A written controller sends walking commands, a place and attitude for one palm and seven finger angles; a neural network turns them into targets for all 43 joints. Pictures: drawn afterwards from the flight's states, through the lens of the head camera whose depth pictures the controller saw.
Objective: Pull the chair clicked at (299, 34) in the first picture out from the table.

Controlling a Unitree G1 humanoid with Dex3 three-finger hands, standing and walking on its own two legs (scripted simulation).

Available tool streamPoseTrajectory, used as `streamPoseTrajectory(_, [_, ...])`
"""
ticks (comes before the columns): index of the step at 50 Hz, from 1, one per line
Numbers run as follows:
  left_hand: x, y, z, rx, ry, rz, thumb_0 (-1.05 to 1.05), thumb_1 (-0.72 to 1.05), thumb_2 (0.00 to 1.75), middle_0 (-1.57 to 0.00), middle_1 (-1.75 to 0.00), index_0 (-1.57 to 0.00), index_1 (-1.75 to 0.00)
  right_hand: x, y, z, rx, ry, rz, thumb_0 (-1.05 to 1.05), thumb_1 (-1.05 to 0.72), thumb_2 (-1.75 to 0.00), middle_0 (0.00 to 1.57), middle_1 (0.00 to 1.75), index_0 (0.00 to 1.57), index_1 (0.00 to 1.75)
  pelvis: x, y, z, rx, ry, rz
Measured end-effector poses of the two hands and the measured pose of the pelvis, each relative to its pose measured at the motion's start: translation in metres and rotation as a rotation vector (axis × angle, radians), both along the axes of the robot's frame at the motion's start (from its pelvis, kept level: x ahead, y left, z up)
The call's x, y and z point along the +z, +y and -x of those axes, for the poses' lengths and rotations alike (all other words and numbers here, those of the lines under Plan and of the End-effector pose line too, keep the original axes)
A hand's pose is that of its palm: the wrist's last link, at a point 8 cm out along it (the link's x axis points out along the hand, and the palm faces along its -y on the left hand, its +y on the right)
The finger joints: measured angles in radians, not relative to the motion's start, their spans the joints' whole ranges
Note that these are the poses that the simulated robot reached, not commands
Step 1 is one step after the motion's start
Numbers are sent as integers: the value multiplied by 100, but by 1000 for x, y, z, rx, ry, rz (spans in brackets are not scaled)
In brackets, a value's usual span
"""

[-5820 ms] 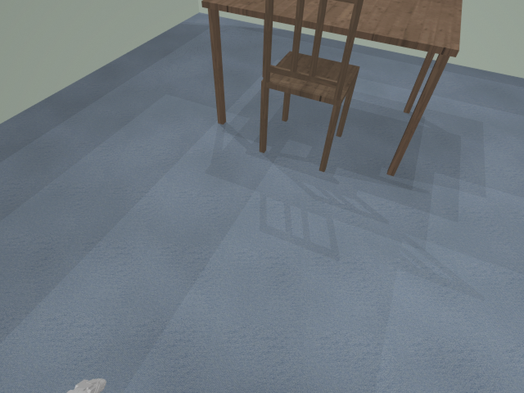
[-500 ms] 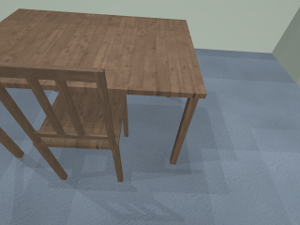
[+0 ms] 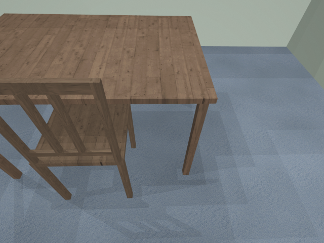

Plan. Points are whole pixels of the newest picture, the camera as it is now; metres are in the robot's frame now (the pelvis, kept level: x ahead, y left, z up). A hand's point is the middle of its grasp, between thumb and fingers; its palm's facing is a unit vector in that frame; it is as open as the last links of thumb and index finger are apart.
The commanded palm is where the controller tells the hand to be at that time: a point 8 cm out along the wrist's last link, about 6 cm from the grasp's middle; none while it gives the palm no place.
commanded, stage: look again from close up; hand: left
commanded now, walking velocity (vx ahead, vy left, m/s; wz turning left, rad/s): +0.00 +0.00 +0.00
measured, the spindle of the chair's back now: (42, 126) +0.48 +0.45 -0.07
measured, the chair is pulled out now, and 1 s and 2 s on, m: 0.00 0.00 0.00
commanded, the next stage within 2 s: shuffle to correct the standing spot in 1.10 s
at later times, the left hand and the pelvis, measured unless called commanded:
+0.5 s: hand out of the picture -0.01 +0.17 -0.18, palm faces +0.03 -0.98 -0.20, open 7.4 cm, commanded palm none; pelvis -0.04 -0.01 -0.01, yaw +0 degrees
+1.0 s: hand out of the picture -0.08 +0.15 -0.18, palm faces +0.03 -0.98 -0.19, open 7.4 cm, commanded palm none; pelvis -0.05 -0.01 -0.01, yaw -1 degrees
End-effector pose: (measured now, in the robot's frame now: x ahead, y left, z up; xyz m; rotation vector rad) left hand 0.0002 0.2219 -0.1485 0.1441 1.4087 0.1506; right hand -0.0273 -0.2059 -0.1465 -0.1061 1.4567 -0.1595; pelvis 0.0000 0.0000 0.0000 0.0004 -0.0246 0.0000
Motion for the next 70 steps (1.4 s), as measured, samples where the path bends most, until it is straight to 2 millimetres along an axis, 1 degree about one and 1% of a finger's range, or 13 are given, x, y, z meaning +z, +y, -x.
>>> streamPoseTrajectory(4, [-1, 5, -8, -23, -52, -30, 0, 91, 90, -20, -30, -20, -30, -2, -14, -7, 2, -57, 22, 0, -91, -90, 21, 30, 20, 30, -6, -6, 3, 11, 16, -5])
streamPoseTrajectory(12, [-3, 3, -19, -15, -161, -50, 0, 91, 90, -20, -30, -20, -30, 0, -49, -38, 15, -188, 94, 0, -91, -90, 20, 30, 20, 30, -13, -14, 10, 14, -10, 9])
streamPoseTrajectory(16, [-3, -2, -16, -19, -190, -33, 0, 90, 90, -20, -30, -20, -30, 5, -55, -48, 33, -244, 105, 0, -91, -90, 20, 30, 20, 30, -12, -15, 19, 10, -26, 10])
streamPoseTrajectory(20, [-2, -5, -6, -22, -194, -18, 0, 90, 90, -20, -30, -20, -30, 10, -53, -48, 48, -273, 98, 0, -91, -90, 20, 30, 20, 30, -10, -15, 30, 6, -34, 10])
streamPoseTrajectory(23, [-2, -5, 6, -21, -180, -13, 0, 90, 90, -20, -30, -20, -30, 11, -48, -40, 54, -268, 86, 0, -91, -90, 20, 30, 20, 30, -9, -14, 38, 5, -35, 10])
streamPoseTrajectory(26, [-2, -4, 21, -17, -151, -13, 0, 90, 90, -20, -30, -20, -30, 9, -43, -26, 52, -241, 70, 0, -91, -90, 20, 30, 20, 30, -7, -13, 44, 4, -31, 9])
streamPoseTrajectory(36, [0, 1, 74, 11, -16, -27, 0, 90, 90, -20, -30, -20, -30, -2, -23, 41, 8, -66, 18, 0, -91, -90, 20, 30, 20, 30, -5, -8, 55, 2, -16, 3])
streamPoseTrajectory(40, [1, -2, 87, 19, 22, -25, 0, 90, 90, -20, -30, -20, -30, -4, -18, 60, -12, -14, 5, 0, -91, -90, 20, 30, 20, 30, -5, -7, 56, 0, -14, 0])
streamPoseTrajectory(43, [1, -6, 91, 22, 37, -19, 0, 90, 90, -20, -30, -20, -30, -4, -15, 69, -22, 10, -2, 0, -91, -90, 20, 30, 20, 30, -5, -7, 56, -3, -14, -1])
streamPoseTrajectory(49, [-1, -16, 88, 22, 36, 1, 0, 90, 90, -20, -30, -20, -30, -6, -12, 71, -35, 18, -10, 0, -91, -90, 20, 30, 20, 30, -6, -8, 55, -8, -9, -2])
streamPoseTrajectory(58, [-5, -26, 65, 12, -9, 25, 0, 91, 90, -20, -30, -20, -30, -6, -10, 55, -40, -19, -8, 0, -91, -90, 20, 30, 20, 30, -6, -9, 50, -13, -3, -1])
streamPoseTrajectory(64, [-4, -21, 55, 11, -23, 14, 1, 91, 90, -20, -30, -20, -30, -6, -9, 42, -35, -44, -11, 0, -91, -90, 20, 30, 20, 30, -6, -9, 43, -12, -4, 0])
streamPoseTrajectory(70, [-5, -12, 46, 47, -36, 6, 1, 91, 90, -20, -30, -20, -30, -9, -11, 30, -8, -24, -6, 0, -91, -90, 20, 30, 20, 30, -9, -6, 28, 11, 9, 11])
